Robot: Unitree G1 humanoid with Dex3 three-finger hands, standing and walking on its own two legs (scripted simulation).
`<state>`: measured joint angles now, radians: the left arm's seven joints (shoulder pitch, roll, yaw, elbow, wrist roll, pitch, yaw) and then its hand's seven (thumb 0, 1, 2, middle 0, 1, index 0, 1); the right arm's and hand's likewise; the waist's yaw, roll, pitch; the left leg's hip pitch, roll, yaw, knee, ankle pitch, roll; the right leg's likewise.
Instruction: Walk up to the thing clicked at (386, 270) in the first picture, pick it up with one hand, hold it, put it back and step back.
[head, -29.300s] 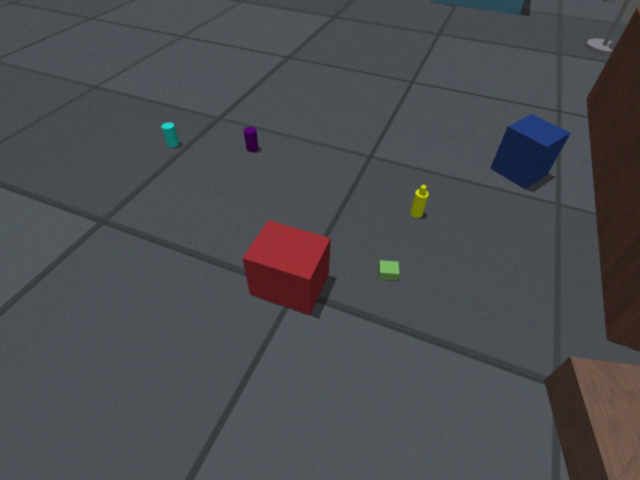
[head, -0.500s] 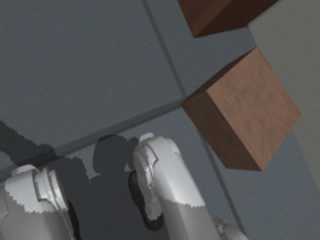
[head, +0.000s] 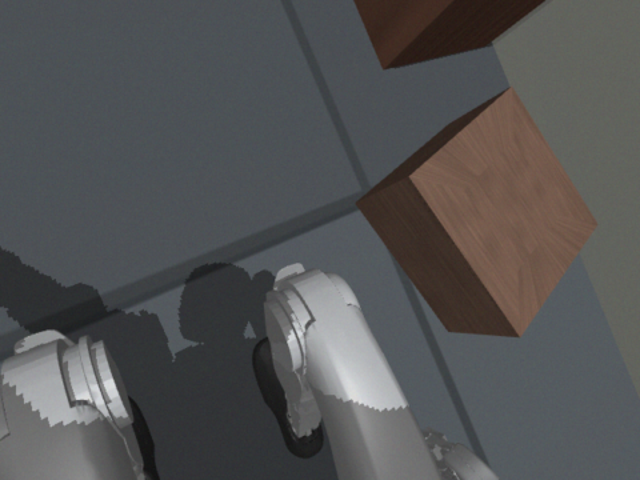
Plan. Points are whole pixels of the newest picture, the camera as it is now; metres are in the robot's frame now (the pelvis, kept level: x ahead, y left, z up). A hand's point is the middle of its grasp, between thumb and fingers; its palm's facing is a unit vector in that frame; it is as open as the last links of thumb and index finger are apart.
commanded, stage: rise first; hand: left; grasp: from above
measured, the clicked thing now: out of the picture +0.51 +0.34 -0.30
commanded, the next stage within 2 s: approach in 0.88 s
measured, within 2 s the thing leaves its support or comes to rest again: neither
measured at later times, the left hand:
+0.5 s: hand out of the picture +0.46 +0.37 -0.18, palm faces -0.32 -0.25 -0.91, open 12.1 cm
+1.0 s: hand out of the picture +0.46 +0.37 -0.18, palm faces -0.31 -0.25 -0.92, open 12.3 cm
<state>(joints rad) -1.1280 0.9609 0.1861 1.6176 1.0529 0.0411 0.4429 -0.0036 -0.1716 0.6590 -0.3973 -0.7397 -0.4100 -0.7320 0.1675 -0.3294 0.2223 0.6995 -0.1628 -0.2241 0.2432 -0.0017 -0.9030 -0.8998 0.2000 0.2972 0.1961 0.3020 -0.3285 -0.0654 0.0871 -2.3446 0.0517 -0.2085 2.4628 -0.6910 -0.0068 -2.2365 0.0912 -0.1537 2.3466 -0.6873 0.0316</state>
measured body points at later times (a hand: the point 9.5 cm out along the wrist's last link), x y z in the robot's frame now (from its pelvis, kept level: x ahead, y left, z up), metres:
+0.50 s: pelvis +0.00 +0.00 +0.00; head +0.26 +0.09 +0.35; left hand +0.48 +0.38 -0.13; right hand +0.04 -0.26 -0.08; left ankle +0.07 +0.13 -0.29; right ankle +0.10 -0.11 -0.29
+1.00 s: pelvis +0.00 +0.00 +0.00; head +0.26 +0.10 +0.35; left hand +0.48 +0.38 -0.13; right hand +0.04 -0.25 -0.08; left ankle +0.07 +0.13 -0.29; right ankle +0.10 -0.11 -0.29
